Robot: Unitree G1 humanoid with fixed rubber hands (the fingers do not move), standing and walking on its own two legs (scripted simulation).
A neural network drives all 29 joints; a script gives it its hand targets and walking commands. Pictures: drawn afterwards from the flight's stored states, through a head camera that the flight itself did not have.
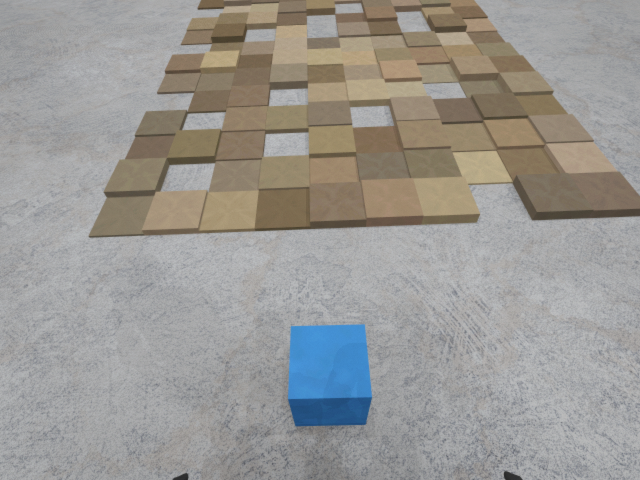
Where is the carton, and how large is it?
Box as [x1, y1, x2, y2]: [288, 324, 371, 425]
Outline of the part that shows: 364,324 291,326 288,400 295,425 365,424 371,399 371,391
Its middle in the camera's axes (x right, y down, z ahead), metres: +0.03 +0.41 +1.12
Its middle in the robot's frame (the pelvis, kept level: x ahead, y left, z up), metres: +0.47 +0.02 -0.64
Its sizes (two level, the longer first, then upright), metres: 0.210 0.200 0.250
